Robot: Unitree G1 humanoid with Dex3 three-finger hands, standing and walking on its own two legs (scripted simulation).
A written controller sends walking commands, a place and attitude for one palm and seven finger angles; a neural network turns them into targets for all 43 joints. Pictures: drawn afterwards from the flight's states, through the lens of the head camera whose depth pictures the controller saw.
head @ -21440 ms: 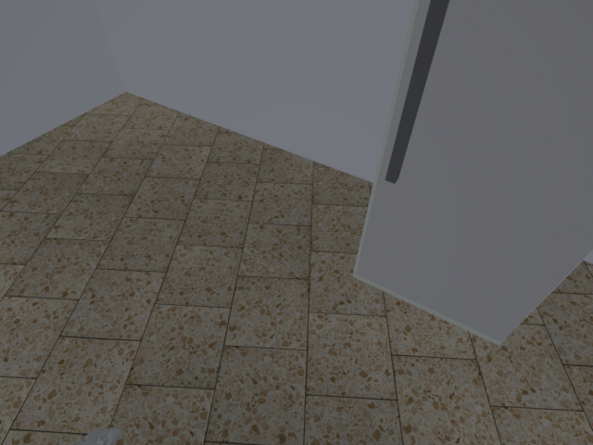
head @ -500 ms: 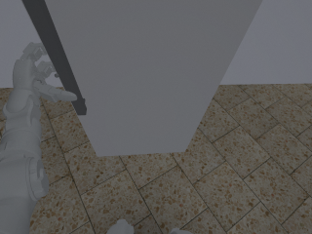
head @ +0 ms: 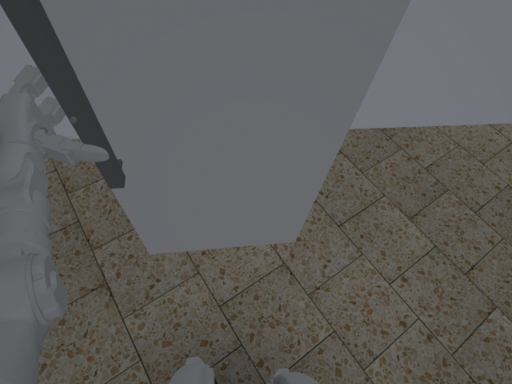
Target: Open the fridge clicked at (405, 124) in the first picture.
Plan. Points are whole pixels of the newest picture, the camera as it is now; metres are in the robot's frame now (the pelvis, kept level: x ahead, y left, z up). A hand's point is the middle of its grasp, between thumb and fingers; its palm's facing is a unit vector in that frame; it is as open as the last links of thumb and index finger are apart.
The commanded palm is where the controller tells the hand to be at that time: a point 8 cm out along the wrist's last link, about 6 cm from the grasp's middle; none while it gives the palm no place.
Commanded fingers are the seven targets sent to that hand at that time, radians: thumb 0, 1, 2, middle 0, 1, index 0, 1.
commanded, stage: slide the fingers in behind the handle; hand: left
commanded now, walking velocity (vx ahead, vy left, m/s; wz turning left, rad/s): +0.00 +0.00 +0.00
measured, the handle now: (75, 88) +0.54 +0.24 +0.13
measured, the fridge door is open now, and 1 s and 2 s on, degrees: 0 0 0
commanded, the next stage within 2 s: grip the handle and tug to test in 0.18 s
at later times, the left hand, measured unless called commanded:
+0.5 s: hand (73, 122) +0.49 +0.24 +0.11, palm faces +0.06 -1.00 +0.01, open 12.9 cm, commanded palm +0.46 +0.28 +0.11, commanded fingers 0.00 0.06 0.54 -0.36 -1.28 -0.36 -1.28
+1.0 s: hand (81, 126) +0.48 +0.23 +0.10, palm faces +0.07 -1.00 +0.01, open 7.2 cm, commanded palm +0.46 +0.28 +0.11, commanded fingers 0.00 0.90 0.90 -0.45 -1.40 -0.45 -1.40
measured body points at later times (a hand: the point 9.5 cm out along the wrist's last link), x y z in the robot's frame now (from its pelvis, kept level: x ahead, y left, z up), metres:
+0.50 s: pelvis +0.01 +0.02 +0.00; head +0.10 +0.04 +0.44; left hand +0.48 +0.30 +0.11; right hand +0.04 -0.25 -0.11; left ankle +0.03 +0.09 -0.69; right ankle -0.03 -0.09 -0.69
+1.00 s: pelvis +0.00 +0.02 +0.00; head +0.08 +0.04 +0.44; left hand +0.47 +0.29 +0.11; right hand +0.01 -0.25 -0.11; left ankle +0.03 +0.09 -0.69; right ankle -0.03 -0.09 -0.69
